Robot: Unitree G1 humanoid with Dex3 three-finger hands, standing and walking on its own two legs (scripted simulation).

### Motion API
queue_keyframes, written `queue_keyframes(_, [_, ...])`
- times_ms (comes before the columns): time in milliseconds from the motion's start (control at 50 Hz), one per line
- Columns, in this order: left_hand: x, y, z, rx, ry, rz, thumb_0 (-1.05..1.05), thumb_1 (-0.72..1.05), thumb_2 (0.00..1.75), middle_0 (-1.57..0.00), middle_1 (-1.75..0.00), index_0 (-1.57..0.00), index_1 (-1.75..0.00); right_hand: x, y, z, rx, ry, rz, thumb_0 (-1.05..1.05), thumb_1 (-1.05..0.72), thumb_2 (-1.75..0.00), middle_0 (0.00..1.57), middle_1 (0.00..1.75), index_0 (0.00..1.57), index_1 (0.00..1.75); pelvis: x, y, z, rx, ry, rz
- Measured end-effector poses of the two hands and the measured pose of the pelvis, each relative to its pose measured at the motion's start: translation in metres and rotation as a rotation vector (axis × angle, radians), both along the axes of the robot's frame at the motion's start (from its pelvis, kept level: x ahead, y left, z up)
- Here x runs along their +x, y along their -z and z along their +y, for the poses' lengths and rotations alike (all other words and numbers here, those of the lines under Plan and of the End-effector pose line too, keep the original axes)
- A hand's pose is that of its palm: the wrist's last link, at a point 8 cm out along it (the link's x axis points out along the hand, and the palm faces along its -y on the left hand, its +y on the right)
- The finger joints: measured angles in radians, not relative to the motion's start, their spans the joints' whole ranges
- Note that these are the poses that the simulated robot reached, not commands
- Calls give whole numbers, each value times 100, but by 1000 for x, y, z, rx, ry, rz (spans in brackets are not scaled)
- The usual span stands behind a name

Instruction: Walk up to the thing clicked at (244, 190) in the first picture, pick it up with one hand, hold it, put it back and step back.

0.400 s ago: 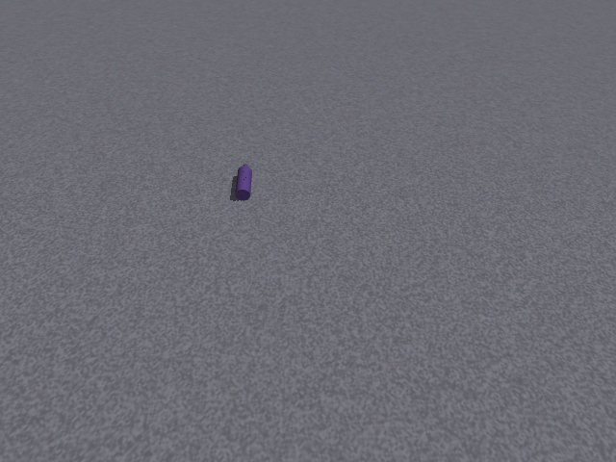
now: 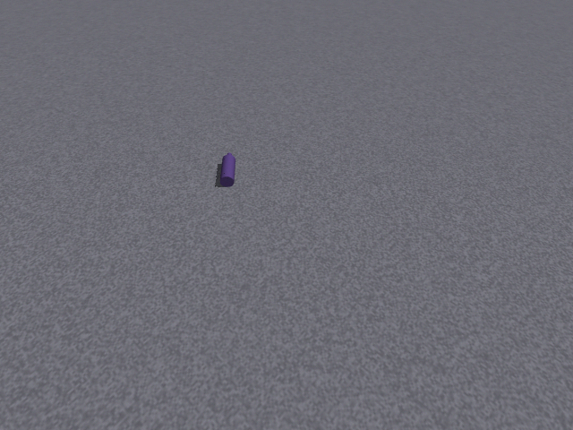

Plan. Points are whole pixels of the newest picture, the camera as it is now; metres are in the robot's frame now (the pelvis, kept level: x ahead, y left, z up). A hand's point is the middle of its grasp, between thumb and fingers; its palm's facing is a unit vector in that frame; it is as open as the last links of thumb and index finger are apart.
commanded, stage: stand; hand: left
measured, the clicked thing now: (228, 167) +1.49 +0.31 -0.75
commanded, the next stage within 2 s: walk up in 0.72 s
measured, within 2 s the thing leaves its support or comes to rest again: neither
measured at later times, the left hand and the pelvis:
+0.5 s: hand out of the picture +0.07 +0.25 -0.16, palm faces -0.01 -0.94 -0.33, open 7.4 cm; pelvis +0.00 +0.00 +0.00, yaw +0 degrees
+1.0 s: hand out of the picture +0.06 +0.34 -0.15, palm faces +0.30 -0.90 -0.33, open 7.4 cm; pelvis +0.05 +0.03 -0.01, yaw +15 degrees
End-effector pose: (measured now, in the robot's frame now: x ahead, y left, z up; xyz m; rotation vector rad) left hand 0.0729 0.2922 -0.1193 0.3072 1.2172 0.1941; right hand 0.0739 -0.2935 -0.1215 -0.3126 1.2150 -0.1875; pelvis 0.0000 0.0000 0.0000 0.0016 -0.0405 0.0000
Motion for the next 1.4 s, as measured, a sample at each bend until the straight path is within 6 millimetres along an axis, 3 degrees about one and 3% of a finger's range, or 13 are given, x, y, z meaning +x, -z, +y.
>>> queue_keyframes(720, [-11, 0, 3, 4, -11, 22, 0, 91, 90, -20, -30, -20, -30, -9, 0, -1, -2, -1, 19, 0, -90, -90, 21, 30, 21, 30, -1, -1, 0, 1, 0, 1])
queue_keyframes(800, [-5, -6, 14, -20, -66, -80, 0, 90, 90, -20, -30, -20, -30, -5, -1, -6, 0, -68, 50, 0, -90, -90, 21, 30, 21, 30, 3, 3, -2, -13, -89, 18])
queue_keyframes(880, [-17, -13, 39, -2, -178, -185, 0, 90, 90, -20, -30, -21, -30, 32, -16, -8, -50, -186, 102, 1, -90, -90, 21, 30, 21, 30, 13, 2, 2, 6, -170, 26])
queue_keyframes(960, [-33, -9, 69, 15, -253, -157, 0, 90, 90, -20, -30, -20, -30, 98, -37, 0, -91, -265, 11, 1, -90, -90, 21, 30, 21, 30, 34, 3, 18, -4, -228, 10])
queue_keyframes(1040, [-28, 11, 107, 23, -323, -148, 0, 90, 90, -20, -30, -20, -30, 164, -52, 17, -160, -324, -108, 1, -90, -90, 21, 30, 21, 30, 67, 20, 44, -18, -281, -4])
queue_keyframes(1080, [-15, 27, 127, 34, -338, -157, 1, 90, 90, -20, -30, -20, -30, 191, -51, 25, -206, -329, -174, 1, -90, -90, 21, 30, 21, 30, 84, 36, 59, -4, -293, -10])
queue_keyframes(1120, [4, 38, 137, 27, -339, -157, 1, 91, 90, -20, -30, -20, -29, 205, -48, 34, -228, -321, -215, 0, -90, -90, 21, 30, 21, 30, 97, 45, 69, 23, -305, -20])
queue_keyframes(1220, [66, 22, 126, -62, -321, -244, 1, 91, 90, -19, -30, -19, -29, 217, -51, 63, -199, -359, -111, 0, -90, -90, 21, 30, 20, 30, 138, 21, 76, 22, -378, -27])
queue_keyframes(1280, [94, 10, 119, -94, -336, -282, 1, 91, 90, -20, -30, -20, -29, 235, -52, 75, -183, -417, -40, 0, -90, -90, 21, 30, 21, 30, 164, 10, 79, 13, -434, -19])
queue_keyframes(1340, [111, 3, 117, -92, -364, -272, 0, 91, 90, -20, -30, -20, -29, 268, -50, 83, -174, -465, -6, 1, -89, -90, 21, 30, 21, 30, 197, 6, 79, 10, -482, -5])
queue_keyframes(1400, [125, 0, 119, -63, -414, -243, 0, 91, 90, -20, -30, -20, -30, 316, -47, 86, -168, -514, -3, 1, -89, -90, 21, 30, 21, 30, 236, 6, 77, 13, -526, 15])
